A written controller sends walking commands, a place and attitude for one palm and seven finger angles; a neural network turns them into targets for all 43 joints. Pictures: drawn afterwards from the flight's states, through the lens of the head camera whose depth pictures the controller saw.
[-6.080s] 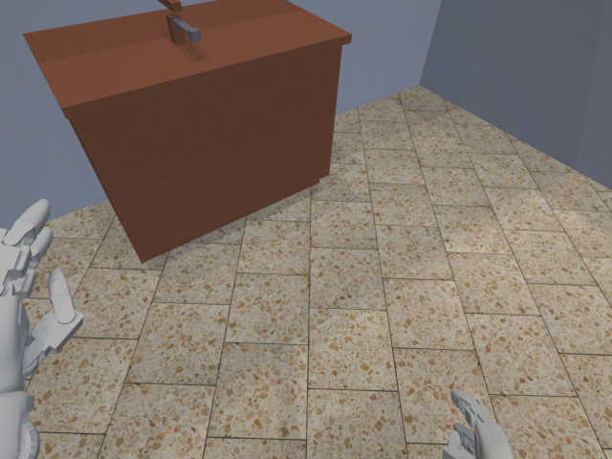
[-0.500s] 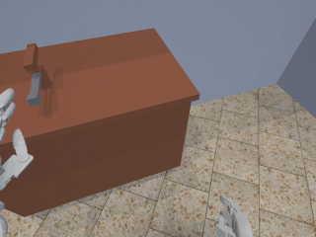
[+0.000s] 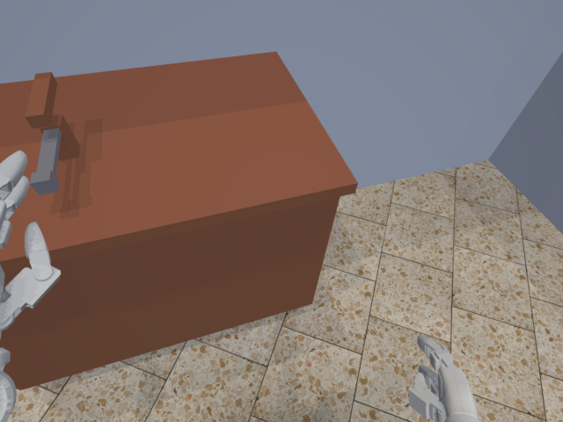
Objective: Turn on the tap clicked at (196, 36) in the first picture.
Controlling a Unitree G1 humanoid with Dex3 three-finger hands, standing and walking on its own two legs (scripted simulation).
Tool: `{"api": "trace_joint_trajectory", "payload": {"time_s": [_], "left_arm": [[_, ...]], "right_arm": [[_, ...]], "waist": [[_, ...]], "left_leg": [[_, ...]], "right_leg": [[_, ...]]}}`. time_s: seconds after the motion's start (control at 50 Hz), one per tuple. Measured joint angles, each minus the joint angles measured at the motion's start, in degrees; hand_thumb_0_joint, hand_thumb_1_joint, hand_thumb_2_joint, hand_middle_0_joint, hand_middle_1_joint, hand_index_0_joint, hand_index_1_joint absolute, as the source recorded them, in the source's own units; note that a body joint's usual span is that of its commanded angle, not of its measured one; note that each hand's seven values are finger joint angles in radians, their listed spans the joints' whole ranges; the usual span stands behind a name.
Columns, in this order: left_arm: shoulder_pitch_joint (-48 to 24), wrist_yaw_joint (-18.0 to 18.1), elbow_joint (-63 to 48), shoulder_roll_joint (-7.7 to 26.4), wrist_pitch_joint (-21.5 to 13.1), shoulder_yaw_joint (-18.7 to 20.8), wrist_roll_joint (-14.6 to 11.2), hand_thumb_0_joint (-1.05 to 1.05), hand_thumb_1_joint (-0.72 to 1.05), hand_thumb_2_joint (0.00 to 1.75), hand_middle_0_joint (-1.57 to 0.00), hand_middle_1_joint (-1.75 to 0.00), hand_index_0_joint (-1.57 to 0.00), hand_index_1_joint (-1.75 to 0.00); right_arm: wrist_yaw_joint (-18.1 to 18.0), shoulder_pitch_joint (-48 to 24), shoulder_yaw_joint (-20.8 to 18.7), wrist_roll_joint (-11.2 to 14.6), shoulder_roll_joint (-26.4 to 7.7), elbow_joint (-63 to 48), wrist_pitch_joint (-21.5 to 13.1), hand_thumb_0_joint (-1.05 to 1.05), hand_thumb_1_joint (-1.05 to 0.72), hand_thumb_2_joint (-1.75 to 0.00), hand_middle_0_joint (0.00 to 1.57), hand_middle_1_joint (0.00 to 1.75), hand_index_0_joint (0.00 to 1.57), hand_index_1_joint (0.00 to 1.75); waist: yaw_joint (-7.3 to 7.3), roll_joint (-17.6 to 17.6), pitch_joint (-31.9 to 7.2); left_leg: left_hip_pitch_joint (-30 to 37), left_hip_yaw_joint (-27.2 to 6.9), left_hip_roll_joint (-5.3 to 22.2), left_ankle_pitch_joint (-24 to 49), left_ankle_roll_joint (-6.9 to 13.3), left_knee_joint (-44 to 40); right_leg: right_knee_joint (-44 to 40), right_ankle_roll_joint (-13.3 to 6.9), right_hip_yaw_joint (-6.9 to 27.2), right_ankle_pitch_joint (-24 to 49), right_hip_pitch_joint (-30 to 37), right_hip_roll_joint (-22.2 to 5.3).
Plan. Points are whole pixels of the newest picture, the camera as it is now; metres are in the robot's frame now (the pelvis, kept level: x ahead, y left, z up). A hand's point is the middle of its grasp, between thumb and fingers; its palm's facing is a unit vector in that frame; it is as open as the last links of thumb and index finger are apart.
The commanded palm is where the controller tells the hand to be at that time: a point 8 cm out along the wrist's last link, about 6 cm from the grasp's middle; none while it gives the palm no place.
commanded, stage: come to a stop and stand still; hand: left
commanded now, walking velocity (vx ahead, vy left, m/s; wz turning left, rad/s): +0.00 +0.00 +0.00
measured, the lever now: (44, 182) +0.43 +0.42 +0.06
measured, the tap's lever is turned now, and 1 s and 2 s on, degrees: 0 0 0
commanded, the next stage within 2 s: look again from close up in 1.04 s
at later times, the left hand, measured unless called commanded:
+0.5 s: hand (26, 283) +0.21 +0.27 +0.16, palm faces +0.38 -0.85 -0.35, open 7.4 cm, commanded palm +0.15 +0.30 +0.18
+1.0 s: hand (27, 254) +0.24 +0.29 +0.16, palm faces +0.36 -0.86 -0.36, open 7.4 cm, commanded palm +0.18 +0.32 +0.18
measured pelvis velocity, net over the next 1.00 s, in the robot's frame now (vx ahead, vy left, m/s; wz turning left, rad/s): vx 0.02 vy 0.04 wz -0.03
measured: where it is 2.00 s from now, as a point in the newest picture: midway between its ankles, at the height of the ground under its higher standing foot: outside the picture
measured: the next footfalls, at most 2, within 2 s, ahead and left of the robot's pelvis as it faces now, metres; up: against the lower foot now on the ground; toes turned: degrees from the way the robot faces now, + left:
none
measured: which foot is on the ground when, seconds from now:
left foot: down 0.00-1.00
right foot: down 0.00-1.00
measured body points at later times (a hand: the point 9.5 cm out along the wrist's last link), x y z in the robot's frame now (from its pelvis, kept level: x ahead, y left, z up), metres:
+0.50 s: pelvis -0.02 +0.02 +0.01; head -0.01 +0.04 +0.46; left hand +0.18 +0.32 +0.18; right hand +0.13 -0.22 -0.06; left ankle +0.04 +0.12 -0.73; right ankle -0.01 -0.09 -0.73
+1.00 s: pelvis +0.02 +0.04 +0.01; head +0.04 +0.06 +0.46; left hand +0.22 +0.33 +0.18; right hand +0.21 -0.17 -0.06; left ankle +0.04 +0.12 -0.73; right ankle -0.01 -0.09 -0.73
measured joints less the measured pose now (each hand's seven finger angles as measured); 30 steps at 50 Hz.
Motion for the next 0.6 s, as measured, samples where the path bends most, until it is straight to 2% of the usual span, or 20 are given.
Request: {"api": "trace_joint_trajectory", "payload": {"time_s": [0.06, 0.08, 0.1, 0.12, 0.14, 0.2, 0.26, 0.3, 0.38, 0.46, 0.54, 0.6], "left_arm": [[0.22, -0.02, 0.01, -0.57, 0.48, -0.02, -0.05, 0.01, 0.89, 0.89, -0.21, -0.30, -0.21, -0.30], [-2.72, -1.76, 1.16, 0.88, 0.55, 0.42, 1.76, 0.01, 0.89, 0.89, -0.22, -0.30, -0.21, -0.30], [-7.04, -3.17, 4.07, 2.87, -0.76, 1.32, 2.30, 0.01, 0.89, 0.89, -0.22, -0.30, -0.22, -0.30], [-10.66, -3.79, 7.33, 3.77, -1.90, 2.34, 2.02, 0.01, 0.88, 0.89, -0.22, -0.30, -0.22, -0.30], [-13.11, -3.80, 10.15, 3.55, -2.43, 3.28, 1.22, 0.01, 0.88, 0.89, -0.22, -0.30, -0.22, -0.30], [-13.26, -2.80, 11.95, 0.23, -1.00, 3.72, -0.79, 0.01, 0.89, 0.89, -0.21, -0.30, -0.22, -0.30], [-6.74, -3.03, 8.73, -2.44, -0.40, 0.48, -1.23, 0.01, 0.89, 0.89, -0.21, -0.30, -0.21, -0.30], [-2.35, -3.74, 7.03, -3.16, -0.37, -1.88, -1.09, 0.01, 0.89, 0.89, -0.21, -0.30, -0.21, -0.30], [0.74, -4.30, 6.31, -2.53, 0.11, -3.26, -0.71, 0.01, 0.89, 0.89, -0.22, -0.30, -0.22, -0.30], [-2.57, -3.44, 7.48, -2.06, 0.20, -1.76, -0.21, 0.01, 0.88, 0.89, -0.22, -0.30, -0.22, -0.30], [-5.35, -2.74, 7.14, -2.21, -0.54, -0.59, 0.25, 0.01, 0.89, 0.89, -0.22, -0.30, -0.22, -0.30], [-4.81, -2.86, 6.35, -2.43, -1.05, -0.74, 0.41, 0.01, 0.89, 0.89, -0.21, -0.30, -0.21, -0.30]], "right_arm": [[0.84, -0.37, 1.57, 0.14, 1.33, -0.15, -0.92, 0.02, -0.91, -0.90, 0.20, 0.30, 0.20, 0.29], [0.97, 0.46, 1.20, -0.66, 1.63, -0.38, -1.96, 0.02, -0.90, -0.90, 0.20, 0.30, 0.20, 0.29], [1.15, 0.93, 1.10, -0.86, 1.82, 0.25, -3.02, 0.01, -0.90, -0.90, 0.20, 0.30, 0.20, 0.29], [1.53, 0.92, 1.38, -0.59, 1.75, 0.96, -3.38, 0.01, -0.90, -0.90, 0.20, 0.30, 0.20, 0.29], [2.10, 0.72, 1.65, -0.15, 1.62, 1.49, -3.44, 0.01, -0.90, -0.90, 0.20, 0.30, 0.20, 0.29], [3.56, 0.73, 2.01, 0.58, 0.69, 1.56, -3.28, 0.02, -0.90, -0.90, 0.20, 0.30, 0.21, 0.30], [3.58, 1.83, 1.74, 0.67, -0.28, 1.11, -2.93, 0.02, -0.90, -0.90, 0.20, 0.30, 0.21, 0.30], [2.87, 2.80, 1.51, 0.59, -0.74, 1.14, -2.61, 0.02, -0.90, -0.90, 0.20, 0.30, 0.21, 0.30], [1.21, 4.52, 1.09, 0.34, -1.35, 1.80, -2.45, 0.02, -0.90, -0.90, 0.20, 0.30, 0.21, 0.30], [0.69, 5.43, 1.03, 0.24, -1.65, 2.35, -3.14, 0.02, -0.90, -0.90, 0.20, 0.30, 0.20, 0.29], [1.26, 5.04, 1.45, 0.15, -1.22, 2.09, -4.16, 0.02, -0.90, -0.90, 0.20, 0.30, 0.20, 0.29], [1.82, 4.25, 1.97, -0.01, -0.41, 1.72, -4.54, 0.02, -0.90, -0.90, 0.20, 0.30, 0.20, 0.30]], "waist": [[0.08, 1.15, 0.16], [1.37, 1.89, 0.38], [2.71, 2.22, 0.41], [3.75, 2.55, 0.43], [4.08, 2.88, 0.60], [2.64, 3.78, 0.64], [0.79, 4.17, -0.61], [0.17, 3.77, -1.56], [0.47, 2.25, -2.26], [1.10, 0.87, -2.18], [0.90, -0.12, -2.25], [0.69, -0.25, -2.82]], "left_leg": [[-0.31, -0.34, 1.13, 0.20, -0.61, 0.41], [-1.22, -0.66, 1.87, 0.07, -0.58, 1.55], [-2.28, -1.90, 1.94, -0.19, -0.50, 2.56], [-2.46, -2.86, 1.87, 0.08, -0.62, 2.57], [-2.03, -3.04, 1.87, 0.04, -1.09, 1.87], [-0.65, -2.23, 1.30, 1.64, -1.38, -0.27], [-0.27, -1.70, 0.92, 1.98, -0.60, -1.01], [-0.14, -1.76, 0.58, 1.71, -0.29, -1.17], [0.55, -2.28, 0.08, 1.90, 0.22, -1.70], [1.43, -2.41, -0.44, 2.43, 0.79, -3.19], [1.72, -2.54, -1.38, 2.93, 1.38, -4.32], [1.79, -2.41, -1.68, 2.84, 1.67, -4.89]], "right_leg": [[-3.92, -0.43, -0.53, 7.07, 1.22, 0.82], [-4.68, -1.36, -0.98, 8.22, 1.29, 1.56], [-4.76, -2.35, -1.24, 8.46, 0.78, 2.02], [-4.72, -3.01, -1.05, 8.51, 0.38, 2.44], [-4.82, -3.27, -0.65, 8.65, 0.33, 2.66], [-5.52, -2.50, 0.24, 9.38, 0.83, 2.12], [-6.33, -1.92, 0.74, 9.92, 1.13, 1.77], [-6.93, -1.75, 1.03, 10.18, 1.38, 1.67], [-8.44, -1.31, 1.51, 10.88, 2.42, 1.75], [-10.23, -0.70, 1.89, 11.16, 3.57, 1.65], [-11.35, -0.33, 2.86, 12.33, 3.97, 1.40], [-12.27, -0.01, 3.09, 12.30, 4.20, 1.15]]}}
